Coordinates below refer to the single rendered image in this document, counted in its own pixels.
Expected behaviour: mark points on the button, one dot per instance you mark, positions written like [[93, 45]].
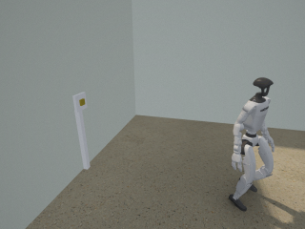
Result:
[[82, 102]]

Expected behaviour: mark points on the robot right forearm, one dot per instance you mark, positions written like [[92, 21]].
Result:
[[237, 139]]

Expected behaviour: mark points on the panel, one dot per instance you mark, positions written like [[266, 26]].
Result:
[[81, 128]]

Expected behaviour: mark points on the right robot upper arm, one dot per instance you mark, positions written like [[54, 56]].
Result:
[[247, 109]]

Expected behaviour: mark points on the left robot upper arm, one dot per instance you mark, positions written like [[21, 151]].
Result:
[[269, 100]]

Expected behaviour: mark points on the robot left hand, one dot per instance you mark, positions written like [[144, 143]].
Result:
[[270, 140]]

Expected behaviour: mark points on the left robot thigh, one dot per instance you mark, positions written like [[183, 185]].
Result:
[[266, 155]]

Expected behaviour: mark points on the robot right hand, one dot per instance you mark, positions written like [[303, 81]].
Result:
[[237, 158]]

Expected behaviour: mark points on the robot left foot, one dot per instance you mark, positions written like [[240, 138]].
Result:
[[252, 188]]

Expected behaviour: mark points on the robot left forearm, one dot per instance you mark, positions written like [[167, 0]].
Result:
[[264, 129]]

